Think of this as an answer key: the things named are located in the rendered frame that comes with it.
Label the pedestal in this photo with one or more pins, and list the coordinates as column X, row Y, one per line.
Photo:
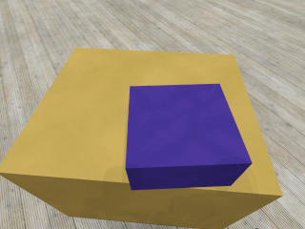
column 72, row 152

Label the carton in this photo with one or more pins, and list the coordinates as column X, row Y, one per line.
column 182, row 136

